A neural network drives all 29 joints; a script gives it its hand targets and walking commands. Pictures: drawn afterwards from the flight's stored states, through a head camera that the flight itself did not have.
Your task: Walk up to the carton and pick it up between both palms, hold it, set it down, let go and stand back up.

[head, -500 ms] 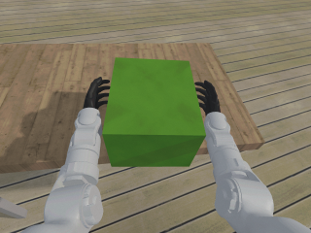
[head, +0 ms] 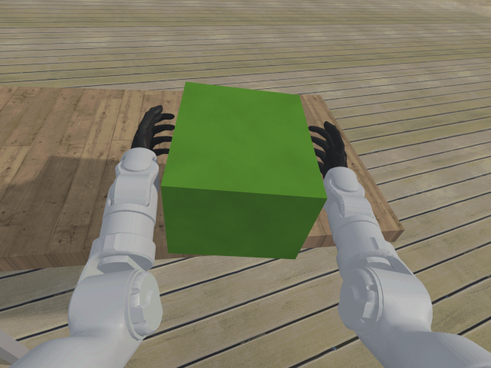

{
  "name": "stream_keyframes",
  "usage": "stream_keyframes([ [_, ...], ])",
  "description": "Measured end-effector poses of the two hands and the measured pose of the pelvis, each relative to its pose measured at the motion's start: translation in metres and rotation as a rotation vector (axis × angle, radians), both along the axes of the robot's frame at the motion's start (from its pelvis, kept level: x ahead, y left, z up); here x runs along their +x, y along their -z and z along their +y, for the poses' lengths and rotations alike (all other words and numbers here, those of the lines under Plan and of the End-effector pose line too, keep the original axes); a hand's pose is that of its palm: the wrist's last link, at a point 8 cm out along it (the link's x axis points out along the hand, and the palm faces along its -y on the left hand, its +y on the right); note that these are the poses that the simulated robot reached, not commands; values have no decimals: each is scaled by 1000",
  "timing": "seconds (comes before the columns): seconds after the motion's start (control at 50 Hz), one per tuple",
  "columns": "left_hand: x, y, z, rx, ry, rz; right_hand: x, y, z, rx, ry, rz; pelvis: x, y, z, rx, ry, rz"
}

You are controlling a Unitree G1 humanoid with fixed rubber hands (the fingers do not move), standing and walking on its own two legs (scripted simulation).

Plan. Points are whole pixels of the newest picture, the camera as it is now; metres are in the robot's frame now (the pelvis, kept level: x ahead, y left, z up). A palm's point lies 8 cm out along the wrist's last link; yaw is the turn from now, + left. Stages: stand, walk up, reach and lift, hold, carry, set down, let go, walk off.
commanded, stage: reach and lift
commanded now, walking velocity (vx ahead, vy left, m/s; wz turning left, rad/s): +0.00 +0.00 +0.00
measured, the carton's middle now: (238, 167) +0.43 +0.02 +0.10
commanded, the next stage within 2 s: hold in 1.66 s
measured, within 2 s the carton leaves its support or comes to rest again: neither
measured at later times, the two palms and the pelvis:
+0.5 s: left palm (151, 148) +0.38 +0.17 +0.17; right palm (348, 160) +0.39 -0.15 +0.17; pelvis +0.01 -0.01 +0.00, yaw +1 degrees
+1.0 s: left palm (149, 142) +0.38 +0.17 +0.19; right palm (351, 159) +0.38 -0.15 +0.18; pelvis +0.01 +0.00 +0.00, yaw +1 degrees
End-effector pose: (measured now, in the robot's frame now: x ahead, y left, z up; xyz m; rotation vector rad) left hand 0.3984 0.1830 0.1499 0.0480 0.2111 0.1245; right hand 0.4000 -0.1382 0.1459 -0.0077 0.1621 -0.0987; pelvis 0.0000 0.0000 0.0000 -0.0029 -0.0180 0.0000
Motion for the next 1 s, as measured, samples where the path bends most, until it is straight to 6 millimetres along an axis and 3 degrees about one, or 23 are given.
stream_keyframes([
  [0.22, 0, 6, -12, 41, 0, -4, 1, 3, -11, 6, -1, -8, 12, 0, 1, -3, -3, -28],
  [0.36, -6, -4, -22, 40, -2, -23, -5, -7, -20, 10, 14, -29, 13, 1, -7, -6, -6, -47],
  [0.58, -24, -30, -10, 24, -12, -45, -13, -33, -9, 11, -5, -52, 9, 1, -12, 0, -26, -92],
  [0.82, -15, -26, -8, 37, 18, -27, -13, -21, -7, 32, 22, -31, 3, 1, -7, -4, -27, -61],
  [1.0, -21, -36, -15, 30, 10, -63, -18, -37, -14, 32, 22, -67, 12, 1, -3, -3, -10, -84],
])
